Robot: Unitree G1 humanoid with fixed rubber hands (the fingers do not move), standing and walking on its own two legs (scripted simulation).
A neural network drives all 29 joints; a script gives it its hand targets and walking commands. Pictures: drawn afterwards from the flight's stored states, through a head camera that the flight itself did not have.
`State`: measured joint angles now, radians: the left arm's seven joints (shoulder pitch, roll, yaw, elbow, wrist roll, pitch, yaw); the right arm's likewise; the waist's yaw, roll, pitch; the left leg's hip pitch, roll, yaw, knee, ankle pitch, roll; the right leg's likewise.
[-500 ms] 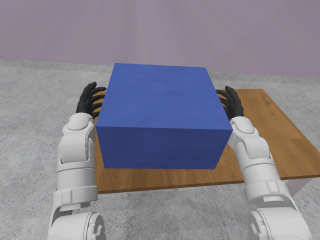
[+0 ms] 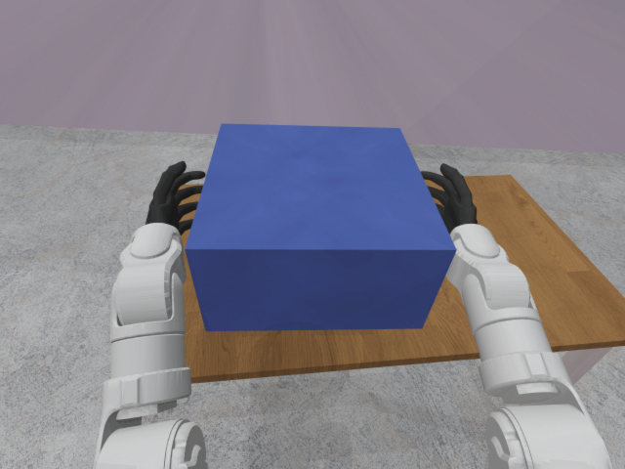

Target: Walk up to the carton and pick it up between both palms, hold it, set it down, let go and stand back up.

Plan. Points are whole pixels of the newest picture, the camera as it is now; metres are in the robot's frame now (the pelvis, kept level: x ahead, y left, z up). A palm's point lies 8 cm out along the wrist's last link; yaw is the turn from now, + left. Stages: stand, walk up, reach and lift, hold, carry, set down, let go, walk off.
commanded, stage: hold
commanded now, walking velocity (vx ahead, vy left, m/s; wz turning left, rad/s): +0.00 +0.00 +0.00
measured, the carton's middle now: (313, 218) +0.41 +0.00 +0.15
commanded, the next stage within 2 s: none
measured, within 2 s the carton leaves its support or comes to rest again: neither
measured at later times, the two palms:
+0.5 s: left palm (167, 225) +0.36 +0.18 +0.17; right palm (454, 229) +0.36 -0.18 +0.17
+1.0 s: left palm (164, 225) +0.35 +0.18 +0.18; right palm (458, 225) +0.36 -0.18 +0.18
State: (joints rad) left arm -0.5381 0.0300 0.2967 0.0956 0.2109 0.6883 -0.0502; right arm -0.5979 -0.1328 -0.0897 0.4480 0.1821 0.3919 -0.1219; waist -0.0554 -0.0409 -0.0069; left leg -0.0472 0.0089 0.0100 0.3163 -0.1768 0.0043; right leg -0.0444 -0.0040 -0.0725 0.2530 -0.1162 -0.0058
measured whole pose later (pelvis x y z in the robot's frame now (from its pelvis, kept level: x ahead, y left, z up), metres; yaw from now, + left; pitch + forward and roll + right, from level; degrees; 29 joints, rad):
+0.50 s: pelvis +0.00 +0.00 +0.00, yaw +1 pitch -5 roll -1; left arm -0.54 0.04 0.28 0.12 0.21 0.66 -0.06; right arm -0.58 -0.13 -0.08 0.45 0.18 0.36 -0.13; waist -0.07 -0.04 0.00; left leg -0.05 0.01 0.00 0.32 -0.18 0.00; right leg -0.04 0.00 -0.08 0.25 -0.12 0.00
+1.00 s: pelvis +0.00 +0.00 +0.00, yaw +0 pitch -5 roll -1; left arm -0.55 0.04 0.29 0.12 0.21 0.68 -0.05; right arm -0.60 -0.13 -0.10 0.46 0.17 0.38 -0.12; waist -0.06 -0.04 -0.02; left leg -0.06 0.01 0.00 0.32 -0.17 0.01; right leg -0.05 -0.01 -0.08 0.26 -0.11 -0.01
